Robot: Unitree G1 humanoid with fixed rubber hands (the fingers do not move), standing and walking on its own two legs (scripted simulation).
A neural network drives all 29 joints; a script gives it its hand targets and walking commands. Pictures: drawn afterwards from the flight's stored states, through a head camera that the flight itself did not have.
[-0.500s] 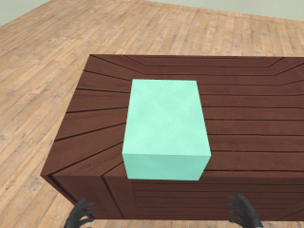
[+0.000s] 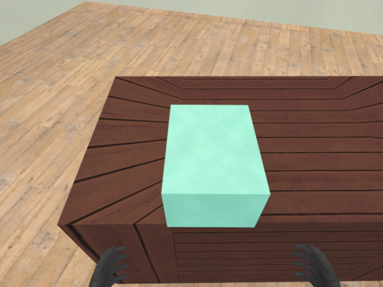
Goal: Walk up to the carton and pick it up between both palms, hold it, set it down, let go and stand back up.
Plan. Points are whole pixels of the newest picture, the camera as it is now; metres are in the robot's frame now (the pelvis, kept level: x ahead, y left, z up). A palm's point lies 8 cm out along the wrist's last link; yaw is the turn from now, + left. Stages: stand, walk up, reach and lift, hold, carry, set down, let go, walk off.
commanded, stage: reach and lift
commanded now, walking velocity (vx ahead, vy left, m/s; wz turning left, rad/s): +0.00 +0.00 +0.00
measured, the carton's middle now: (210, 162) +0.44 -0.01 -0.04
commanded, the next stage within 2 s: none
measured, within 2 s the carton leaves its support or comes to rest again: neither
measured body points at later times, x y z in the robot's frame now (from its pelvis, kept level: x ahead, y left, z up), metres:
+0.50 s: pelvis +0.00 +0.00 +0.00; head -0.01 +0.00 +0.45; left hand +0.19 +0.21 -0.03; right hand +0.19 -0.23 -0.02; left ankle -0.01 +0.11 -0.75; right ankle +0.00 -0.13 -0.75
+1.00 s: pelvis +0.00 -0.01 +0.00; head -0.01 +0.01 +0.45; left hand +0.25 +0.21 +0.01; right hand +0.26 -0.23 +0.03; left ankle -0.01 +0.11 -0.75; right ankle +0.00 -0.13 -0.75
